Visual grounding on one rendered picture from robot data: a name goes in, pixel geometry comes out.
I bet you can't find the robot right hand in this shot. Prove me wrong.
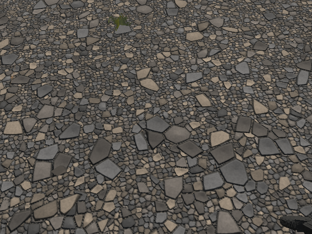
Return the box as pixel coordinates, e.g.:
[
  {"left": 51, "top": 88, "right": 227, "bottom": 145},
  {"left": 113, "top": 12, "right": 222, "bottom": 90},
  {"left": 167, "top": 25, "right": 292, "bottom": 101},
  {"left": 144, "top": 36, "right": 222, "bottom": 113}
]
[{"left": 280, "top": 215, "right": 312, "bottom": 234}]

